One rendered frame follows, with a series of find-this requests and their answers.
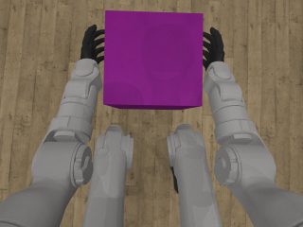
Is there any robot right hand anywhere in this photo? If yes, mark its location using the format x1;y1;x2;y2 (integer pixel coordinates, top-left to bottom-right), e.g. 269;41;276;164
203;27;225;71

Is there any right robot upper arm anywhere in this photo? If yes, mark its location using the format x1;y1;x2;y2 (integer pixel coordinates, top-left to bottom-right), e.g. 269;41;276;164
213;144;303;227

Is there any robot left thigh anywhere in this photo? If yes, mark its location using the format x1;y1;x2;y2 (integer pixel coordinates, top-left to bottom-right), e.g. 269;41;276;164
82;131;134;227

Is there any robot right forearm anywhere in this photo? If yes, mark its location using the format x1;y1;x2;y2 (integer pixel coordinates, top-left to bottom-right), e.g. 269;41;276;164
203;61;276;166

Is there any robot left forearm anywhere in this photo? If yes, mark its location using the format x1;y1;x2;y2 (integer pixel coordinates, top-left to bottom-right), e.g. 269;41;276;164
31;58;103;180

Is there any robot right foot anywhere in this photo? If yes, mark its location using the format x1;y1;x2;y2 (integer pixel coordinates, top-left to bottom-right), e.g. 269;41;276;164
169;164;179;194

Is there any left robot upper arm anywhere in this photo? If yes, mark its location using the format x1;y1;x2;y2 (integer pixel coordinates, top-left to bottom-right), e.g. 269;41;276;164
0;141;94;227

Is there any robot left hand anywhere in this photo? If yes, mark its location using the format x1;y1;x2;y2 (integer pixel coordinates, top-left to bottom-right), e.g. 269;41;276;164
80;25;105;64

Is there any carton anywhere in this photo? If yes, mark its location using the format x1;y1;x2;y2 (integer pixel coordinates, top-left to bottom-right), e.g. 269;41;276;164
103;10;204;111

